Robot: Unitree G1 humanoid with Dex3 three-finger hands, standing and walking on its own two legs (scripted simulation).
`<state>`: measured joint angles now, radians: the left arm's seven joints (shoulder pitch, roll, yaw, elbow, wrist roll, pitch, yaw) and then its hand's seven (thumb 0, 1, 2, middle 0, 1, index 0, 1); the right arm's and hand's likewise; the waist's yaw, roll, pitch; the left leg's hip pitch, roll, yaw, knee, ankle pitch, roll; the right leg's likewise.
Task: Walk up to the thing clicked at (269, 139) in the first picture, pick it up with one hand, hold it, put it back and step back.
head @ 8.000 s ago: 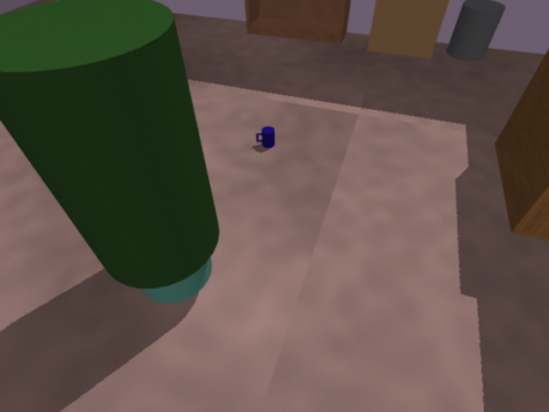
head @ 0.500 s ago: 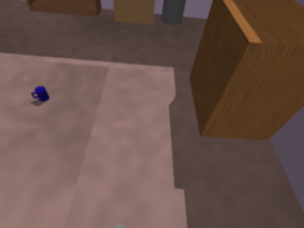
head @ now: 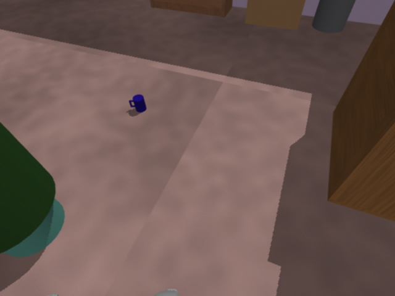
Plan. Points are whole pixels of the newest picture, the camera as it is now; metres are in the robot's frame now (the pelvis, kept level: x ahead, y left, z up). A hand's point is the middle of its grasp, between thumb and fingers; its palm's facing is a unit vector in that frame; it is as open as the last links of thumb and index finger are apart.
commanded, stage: walk up
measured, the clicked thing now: (137, 103) +1.41 +0.55 -0.69
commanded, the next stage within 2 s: stand in 1.56 s
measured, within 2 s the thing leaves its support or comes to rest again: neither
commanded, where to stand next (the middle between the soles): +0.09 +0.03 m, yaw +12 degrees
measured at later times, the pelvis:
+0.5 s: pelvis +0.00 +0.02 +0.01, yaw +12 degrees
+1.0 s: pelvis +0.01 +0.02 +0.03, yaw +14 degrees
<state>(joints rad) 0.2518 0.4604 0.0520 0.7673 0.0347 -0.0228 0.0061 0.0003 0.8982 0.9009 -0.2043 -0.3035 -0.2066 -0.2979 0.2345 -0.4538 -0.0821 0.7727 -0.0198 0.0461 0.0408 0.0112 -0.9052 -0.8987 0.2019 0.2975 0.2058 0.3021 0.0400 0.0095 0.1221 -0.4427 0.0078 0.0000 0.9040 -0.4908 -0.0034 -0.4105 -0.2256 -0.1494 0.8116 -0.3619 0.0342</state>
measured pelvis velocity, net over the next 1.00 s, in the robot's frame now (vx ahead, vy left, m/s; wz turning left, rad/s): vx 0.01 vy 0.02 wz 0.24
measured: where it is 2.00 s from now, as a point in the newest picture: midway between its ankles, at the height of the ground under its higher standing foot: outside the picture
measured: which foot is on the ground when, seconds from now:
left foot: up 0.00-0.00, down 0.02-1.00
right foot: down 0.00-0.04, up 0.06-0.26, down 0.28-1.00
